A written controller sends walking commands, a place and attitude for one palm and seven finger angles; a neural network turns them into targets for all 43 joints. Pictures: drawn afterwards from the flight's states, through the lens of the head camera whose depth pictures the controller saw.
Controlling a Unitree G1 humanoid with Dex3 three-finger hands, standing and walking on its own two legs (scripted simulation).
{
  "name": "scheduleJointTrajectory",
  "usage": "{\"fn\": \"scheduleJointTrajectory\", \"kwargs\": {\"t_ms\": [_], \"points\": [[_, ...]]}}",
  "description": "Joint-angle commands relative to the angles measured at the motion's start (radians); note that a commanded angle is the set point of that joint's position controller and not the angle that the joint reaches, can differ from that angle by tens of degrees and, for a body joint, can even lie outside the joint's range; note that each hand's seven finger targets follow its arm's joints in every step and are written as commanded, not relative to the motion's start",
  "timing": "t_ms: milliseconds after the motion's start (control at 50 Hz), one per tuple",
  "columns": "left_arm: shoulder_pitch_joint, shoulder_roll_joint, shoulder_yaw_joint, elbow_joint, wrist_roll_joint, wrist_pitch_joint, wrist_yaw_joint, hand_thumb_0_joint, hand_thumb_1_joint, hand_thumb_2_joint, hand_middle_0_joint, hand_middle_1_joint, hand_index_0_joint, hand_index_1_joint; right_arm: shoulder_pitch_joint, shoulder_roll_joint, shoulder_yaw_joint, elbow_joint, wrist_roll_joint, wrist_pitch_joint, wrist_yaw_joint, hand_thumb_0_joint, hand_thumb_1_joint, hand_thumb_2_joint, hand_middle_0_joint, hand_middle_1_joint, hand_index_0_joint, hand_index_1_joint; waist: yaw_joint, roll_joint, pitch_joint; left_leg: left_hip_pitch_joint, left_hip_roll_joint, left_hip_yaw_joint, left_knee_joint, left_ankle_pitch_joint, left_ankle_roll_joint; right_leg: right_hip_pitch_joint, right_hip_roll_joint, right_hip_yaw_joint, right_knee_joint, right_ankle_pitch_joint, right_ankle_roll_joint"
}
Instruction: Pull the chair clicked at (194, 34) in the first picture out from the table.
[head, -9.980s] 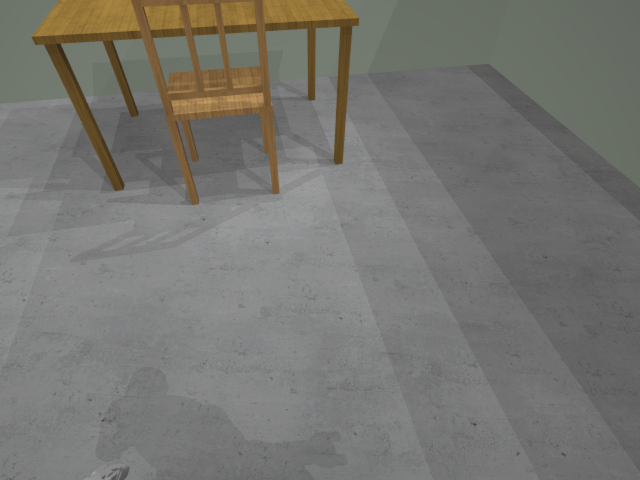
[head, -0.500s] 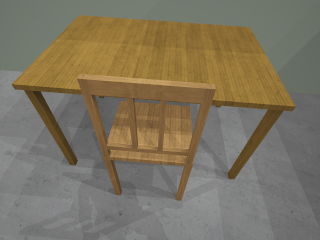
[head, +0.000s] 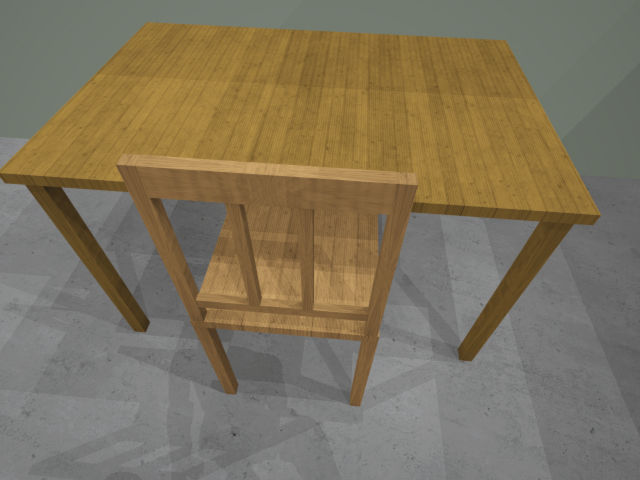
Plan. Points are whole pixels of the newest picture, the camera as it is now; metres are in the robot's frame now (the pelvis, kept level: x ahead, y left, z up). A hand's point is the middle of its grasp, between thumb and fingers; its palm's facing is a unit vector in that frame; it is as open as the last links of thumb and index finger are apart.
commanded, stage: come to a stop and stand still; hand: left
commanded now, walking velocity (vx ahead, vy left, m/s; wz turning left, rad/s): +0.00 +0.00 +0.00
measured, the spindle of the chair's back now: (246, 257) +0.48 +0.16 -0.07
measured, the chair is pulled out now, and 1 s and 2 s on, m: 0.00 0.00 0.00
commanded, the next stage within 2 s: look again from close up in 0.96 s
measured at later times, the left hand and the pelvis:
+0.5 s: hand out of the picture +0.02 +0.17 -0.17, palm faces +0.05 -0.98 -0.20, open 7.4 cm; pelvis +0.02 +0.00 +0.01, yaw -1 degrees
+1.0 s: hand out of the picture +0.05 +0.19 -0.16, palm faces -0.01 -0.97 -0.24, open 7.4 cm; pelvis -0.01 +0.00 +0.00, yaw +0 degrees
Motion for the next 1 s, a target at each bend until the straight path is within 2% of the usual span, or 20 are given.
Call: {"fn": "scheduleJointTrajectory", "kwargs": {"t_ms": [0, 40, 100, 140, 160, 180, 200, 240, 300, 380, 480, 500, 520, 560, 600, 620, 660, 740, 840, 980], "points": [[0.299, 0.117, 0.025, 0.055, -0.002, -0.016, 0.022, 0.0, 0.9, 0.9, -0.2, -0.3, -0.2, -0.3, -0.084, -0.053, -0.008, -0.097, 0.007, -0.013, -0.008, 0.0, -0.9, -0.9, 0.2, 0.3, 0.2, 0.3, 0.091, -0.23, 0.051, -0.468, -0.004, 0.024, 0.421, -0.208, 0.004, 0.324, -0.326, 0.384, -0.178, 0.88, -0.24], [0.216, 0.089, 0.018, 0.033, 0.003, -0.018, 0.031, 0.0, 0.9, 0.9, -0.2, -0.3, -0.2, -0.3, -0.11, -0.034, -0.002, -0.095, 0.011, -0.014, -0.003, 0.0, -0.9, -0.9, 0.2, 0.3, 0.2, 0.3, 0.065, -0.087, 0.05, -0.439, 0.023, -0.017, 0.404, -0.166, -0.005, 0.274, -0.315, 0.308, -0.153, 1.011, -0.239], [0.112, 0.088, 0.006, -0.004, 0.004, -0.015, 0.033, 0.0, 0.9, 0.9, -0.2, -0.3, -0.2, -0.3, -0.086, -0.002, 0.01, -0.073, 0.023, -0.005, 0.0, 0.0, -0.9, -0.9, 0.2, 0.3, 0.2, 0.3, 0.018, -0.055, 0.019, -0.21, 0.008, 0.011, 0.114, 0.002, -0.02, 0.133, -0.245, 0.2, -0.132, 0.971, -0.167], [0.063, 0.098, 0.005, -0.017, -0.01, -0.01, 0.029, 0.0, 0.9, 0.9, -0.2, -0.3, -0.2, -0.3, -0.014, -0.012, 0.011, -0.048, 0.024, -0.001, -0.003, 0.0, -0.9, -0.9, 0.2, 0.3, 0.2, 0.3, -0.026, -0.057, -0.008, 0.006, -0.014, 0.022, -0.117, 0.319, -0.024, 0.029, -0.168, 0.126, -0.064, 0.799, -0.092], [0.073, 0.09, 0.006, -0.021, -0.014, -0.005, 0.028, 0.0, 0.9, 0.9, -0.2, -0.3, -0.2, -0.3, -0.003, -0.053, 0.003, -0.05, 0.019, -0.008, -0.008, 0.0, -0.9, -0.9, 0.2, 0.3, 0.2, 0.3, -0.019, -0.033, -0.023, 0.065, 0.029, -0.019, -0.131, 0.528, -0.006, 0.006, -0.124, 0.121, -0.016, 0.671, -0.053], [0.093, 0.066, 0.002, -0.019, -0.017, 0.002, 0.03, 0.0, 0.9, 0.9, -0.2, -0.3, -0.2, -0.3, -0.016, -0.102, -0.004, -0.054, 0.018, -0.012, -0.011, 0.0, -0.9, -0.9, 0.2, 0.3, 0.2, 0.3, -0.003, 0.021, -0.031, 0.097, 0.13, -0.12, -0.097, 0.807, 0.044, -0.04, -0.086, 0.103, -0.011, 0.451, -0.016], [0.11, 0.048, -0.005, -0.016, -0.009, 0.012, 0.036, 0.0, 0.9, 0.9, -0.2, -0.3, -0.2, -0.3, -0.04, -0.128, -0.01, -0.064, 0.021, -0.006, -0.013, 0.0, -0.9, -0.9, 0.2, 0.3, 0.2, 0.3, 0.014, 0.034, 0.0, 0.055, 0.19, -0.16, -0.105, 0.891, 0.09, -0.038, -0.064, 0.083, -0.05, 0.191, 0.008], [0.126, 0.043, -0.007, -0.005, -0.002, 0.025, 0.038, 0.0, 0.9, 0.9, -0.2, -0.3, -0.2, -0.3, -0.11, -0.139, -0.003, -0.087, 0.024, 0.002, -0.014, 0.0, -0.9, -0.9, 0.2, 0.3, 0.2, 0.3, 0.039, 0.099, 0.081, -0.037, 0.189, -0.183, -0.143, 0.856, 0.106, -0.013, -0.064, 0.096, -0.09, 0.088, 0.019], [0.131, 0.075, -0.006, -0.008, -0.002, 0.024, 0.039, 0.0, 0.9, 0.9, -0.2, -0.3, -0.2, -0.3, -0.143, -0.137, -0.008, -0.116, 0.025, 0.01, -0.019, 0.0, -0.9, -0.9, 0.2, 0.3, 0.2, 0.3, 0.038, 0.037, 0.093, 0.001, 0.141, -0.156, -0.106, 0.867, 0.078, -0.023, -0.088, 0.123, -0.13, 0.295, 0.013], [0.089, 0.106, 0.005, -0.049, -0.003, 0.023, 0.039, 0.0, 0.9, 0.9, -0.2, -0.3, -0.2, -0.3, -0.135, -0.162, -0.025, -0.142, 0.018, 0.023, -0.015, 0.0, -0.9, -0.9, 0.2, 0.3, 0.2, 0.3, 0.017, 0.006, -0.034, 0.077, 0.132, -0.14, -0.073, 0.831, 0.064, -0.005, -0.102, 0.124, -0.102, 0.413, 0.01], [0.045, 0.119, 0.007, -0.086, -0.002, 0.021, 0.031, 0.0, 0.9, 0.9, -0.2, -0.3, -0.2, -0.3, -0.184, -0.155, -0.026, -0.164, 0.015, 0.026, 0.0, 0.0, -0.9, -0.9, 0.2, 0.3, 0.2, 0.3, 0.023, -0.025, -0.06, 0.023, 0.111, -0.132, -0.115, 0.563, 0.047, 0.022, -0.106, 0.145, -0.144, 0.341, 0.003], [-0.053, 0.248, -0.024, -0.175, -0.004, 0.013, 0.045, 0.0, 0.9, 0.9, -0.2, -0.3, -0.2, -0.3, -0.192, -0.226, -0.026, -0.223, 0.005, 0.014, 0.004, 0.0, -0.9, -0.9, 0.2, 0.3, 0.2, 0.3, -0.017, 0.117, 0.028, 0.056, 0.058, -0.135, -0.168, 0.664, 0.056, -0.046, -0.021, 0.05, -0.086, 0.215, 0.011], [-0.016, 0.196, -0.001, -0.2, -0.001, 0.028, 0.043, 0.0, 0.9, 0.9, -0.2, -0.3, -0.2, -0.3, -0.206, -0.205, -0.058, -0.233, 0.007, 0.003, 0.011, 0.0, -0.9, -0.9, 0.2, 0.3, 0.2, 0.3, 0.016, 0.068, -0.052, 0.025, 0.152, -0.184, -0.12, 0.583, 0.048, -0.087, -0.043, 0.094, -0.089, 0.08, 0.008], [-0.027, 0.188, -0.002, -0.196, -0.001, 0.018, 0.04, 0.0, 0.9, 0.9, -0.2, -0.3, -0.2, -0.3, -0.235, -0.191, -0.052, -0.243, 0.01, 0.01, 0.02, 0.0, -0.9, -0.9, 0.2, 0.3, 0.2, 0.3, 0.019, 0.011, -0.045, -0.032, 0.105, -0.151, -0.099, 0.447, 0.036, -0.026, -0.086, 0.128, -0.165, 0.192, -0.008], [-0.049, 0.204, 0.001, -0.213, -0.004, 0.014, 0.04, 0.0, 0.9, 0.9, -0.2, -0.3, -0.2, -0.3, -0.248, -0.16, -0.043, -0.26, 0.006, 0.027, 0.032, 0.0, -0.9, -0.9, 0.2, 0.3, 0.2, 0.3, 0.008, -0.092, 0.015, -0.098, 0.041, -0.093, -0.068, 0.215, 0.003, -0.058, -0.145, 0.213, -0.251, 0.101, -0.03], [-0.078, 0.213, 0.002, -0.219, -0.006, 0.012, 0.039, 0.0, 0.9, 0.9, -0.2, -0.3, -0.2, -0.3, -0.244, -0.162, -0.043, -0.261, 0.001, 0.035, 0.037, 0.0, -0.9, -0.9, 0.2, 0.3, 0.2, 0.3, -0.004, -0.105, 0.053, -0.115, 0.021, -0.081, -0.045, 0.184, -0.011, -0.099, -0.172, 0.244, -0.283, 0.019, -0.052], [-0.125, 0.23, 0.007, -0.239, -0.006, 0.011, 0.038, 0.0, 0.9, 0.9, -0.2, -0.3, -0.2, -0.3, -0.226, -0.17, -0.045, -0.257, -0.004, 0.045, 0.045, 0.0, -0.9, -0.9, 0.2, 0.3, 0.2, 0.3, -0.025, -0.07, 0.097, -0.109, 0.02, -0.074, -0.008, 0.177, -0.021, -0.175, -0.192, 0.265, -0.313, -0.09, -0.076], [-0.145, 0.238, 0.007, -0.241, -0.007, 0.012, 0.036, 0.0, 0.9, 0.9, -0.2, -0.3, -0.2, -0.3, -0.188, -0.174, -0.036, -0.243, -0.006, 0.045, 0.049, 0.0, -0.9, -0.9, 0.2, 0.3, 0.2, 0.3, -0.027, -0.053, 0.094, -0.1, 0.025, -0.076, -0.025, 0.171, -0.015, -0.177, -0.166, 0.22, -0.289, -0.107, -0.062], [-0.115, 0.222, 0.002, -0.214, -0.01, 0.014, 0.032, 0.0, 0.9, 0.9, -0.2, -0.3, -0.2, -0.3, -0.181, -0.196, -0.023, -0.225, -0.004, 0.033, 0.049, 0.0, -0.9, -0.9, 0.2, 0.3, 0.2, 0.3, -0.004, -0.01, 0.084, -0.149, 0.048, -0.128, -0.132, 0.152, 0.008, -0.088, -0.107, 0.156, -0.212, -0.037, -0.03], [-0.079, 0.197, -0.005, -0.163, -0.015, 0.006, 0.03, 0.0, 0.9, 0.9, -0.2, -0.3, -0.2, -0.3, -0.163, -0.201, -0.017, -0.179, 0.004, 0.016, 0.041, 0.0, -0.9, -0.9, 0.2, 0.3, 0.2, 0.3, 0.009, 0.004, -0.003, -0.083, 0.071, -0.143, -0.155, 0.294, 0.028, 0.007, -0.099, 0.123, -0.169, 0.136, -0.011]]}}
